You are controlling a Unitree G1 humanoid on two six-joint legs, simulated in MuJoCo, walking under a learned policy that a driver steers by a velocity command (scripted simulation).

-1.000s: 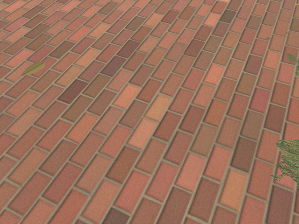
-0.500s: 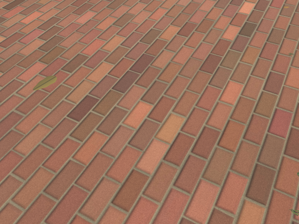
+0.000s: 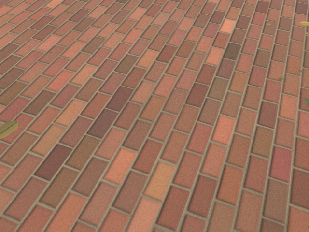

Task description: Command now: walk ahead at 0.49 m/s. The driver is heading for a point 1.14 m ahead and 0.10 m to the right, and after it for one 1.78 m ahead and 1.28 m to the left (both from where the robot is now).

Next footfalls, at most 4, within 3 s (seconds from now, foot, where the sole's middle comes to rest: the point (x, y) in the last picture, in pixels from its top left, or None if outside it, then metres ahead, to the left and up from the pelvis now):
0.26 right None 0.37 -0.16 -0.78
0.70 left None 0.52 0.06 -0.78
1.76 right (184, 177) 0.78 -0.16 -0.78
2.08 left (138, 192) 0.71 0.06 -0.78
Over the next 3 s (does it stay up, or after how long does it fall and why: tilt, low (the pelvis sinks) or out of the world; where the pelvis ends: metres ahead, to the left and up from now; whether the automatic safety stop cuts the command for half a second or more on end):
stays up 0.93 -0.07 -0.02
